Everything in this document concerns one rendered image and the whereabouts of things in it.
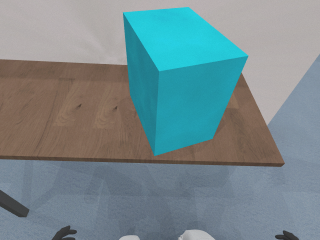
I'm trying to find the robot left hand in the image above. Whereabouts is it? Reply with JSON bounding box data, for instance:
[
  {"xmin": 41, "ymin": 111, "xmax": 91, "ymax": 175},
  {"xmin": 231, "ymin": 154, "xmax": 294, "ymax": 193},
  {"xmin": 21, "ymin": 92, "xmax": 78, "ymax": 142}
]
[{"xmin": 52, "ymin": 225, "xmax": 77, "ymax": 240}]

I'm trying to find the carton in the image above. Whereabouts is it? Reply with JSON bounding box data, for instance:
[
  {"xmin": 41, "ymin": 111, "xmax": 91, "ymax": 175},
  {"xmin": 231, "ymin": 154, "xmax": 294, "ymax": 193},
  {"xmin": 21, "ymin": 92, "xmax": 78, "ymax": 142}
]
[{"xmin": 123, "ymin": 7, "xmax": 248, "ymax": 156}]

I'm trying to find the robot right hand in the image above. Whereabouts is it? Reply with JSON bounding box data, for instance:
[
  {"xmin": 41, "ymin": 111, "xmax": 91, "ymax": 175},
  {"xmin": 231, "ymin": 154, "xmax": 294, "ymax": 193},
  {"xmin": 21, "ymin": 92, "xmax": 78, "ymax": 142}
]
[{"xmin": 275, "ymin": 230, "xmax": 299, "ymax": 240}]

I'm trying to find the right robot thigh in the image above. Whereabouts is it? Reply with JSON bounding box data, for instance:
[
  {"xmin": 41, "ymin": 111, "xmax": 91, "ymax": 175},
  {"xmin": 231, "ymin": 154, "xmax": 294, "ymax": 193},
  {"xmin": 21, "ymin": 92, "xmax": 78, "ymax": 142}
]
[{"xmin": 178, "ymin": 229, "xmax": 215, "ymax": 240}]

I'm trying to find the table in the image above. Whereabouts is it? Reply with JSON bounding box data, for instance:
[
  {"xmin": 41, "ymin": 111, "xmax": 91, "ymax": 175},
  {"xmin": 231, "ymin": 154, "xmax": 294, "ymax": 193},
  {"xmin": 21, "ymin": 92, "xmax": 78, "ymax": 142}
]
[{"xmin": 0, "ymin": 59, "xmax": 285, "ymax": 218}]

